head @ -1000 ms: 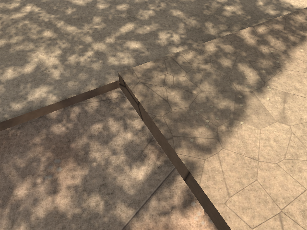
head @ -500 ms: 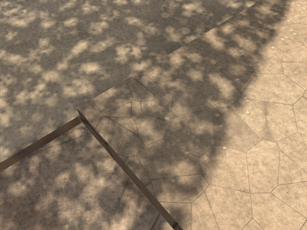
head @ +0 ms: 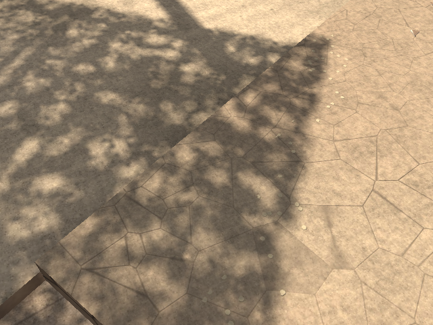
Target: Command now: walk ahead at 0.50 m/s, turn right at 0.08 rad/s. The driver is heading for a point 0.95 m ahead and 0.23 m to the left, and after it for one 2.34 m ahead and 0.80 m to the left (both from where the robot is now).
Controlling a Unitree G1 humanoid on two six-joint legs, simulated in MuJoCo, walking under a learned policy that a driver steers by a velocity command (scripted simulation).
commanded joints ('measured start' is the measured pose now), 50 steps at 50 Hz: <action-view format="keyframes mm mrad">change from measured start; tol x64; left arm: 1 -270 -44 -40 -203 -10 -22 21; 50 6 108 9 -90 -40 -135 5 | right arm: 1 122 -98 -16 46 -4 -15 -11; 50 -300 -169 -79 -220 48 28 -12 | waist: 1 9 88 150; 50 94 -10 31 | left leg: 1 183 341 -266 -98 102 170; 10 8 279 -18 237 1561 77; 12 -409 12 -73 982 60 -10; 16 -745 67 -298 1356 169 58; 32 -910 54 -126 742 335 35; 44 428 321 -675 178 581 461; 50 -316 174 -428 -39 278 271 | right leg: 1 -589 -38 25 285 -124 -52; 10 593 89 -162 -680 95 -98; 13 891 -391 962 -1378 38 -173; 40 957 -253 -313 -1127 1661 186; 43 105 62 -82 -117 -125 107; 50 255 -90 35 -767 101 120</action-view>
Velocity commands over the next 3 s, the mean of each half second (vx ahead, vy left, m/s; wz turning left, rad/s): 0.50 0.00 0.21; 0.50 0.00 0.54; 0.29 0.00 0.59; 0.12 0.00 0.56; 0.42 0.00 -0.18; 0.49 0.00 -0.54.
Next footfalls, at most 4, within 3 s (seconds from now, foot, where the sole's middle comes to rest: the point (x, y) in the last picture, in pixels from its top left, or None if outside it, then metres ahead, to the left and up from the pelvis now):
0.22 right None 0.31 -0.13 -0.66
0.82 left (188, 293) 0.57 0.07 -0.66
1.18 right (223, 202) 0.90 -0.05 -0.66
1.58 left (159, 242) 0.74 0.16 -0.66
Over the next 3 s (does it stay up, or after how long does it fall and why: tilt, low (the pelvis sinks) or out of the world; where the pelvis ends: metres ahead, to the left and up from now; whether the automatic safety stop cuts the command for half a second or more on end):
stays up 1.09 0.34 0.04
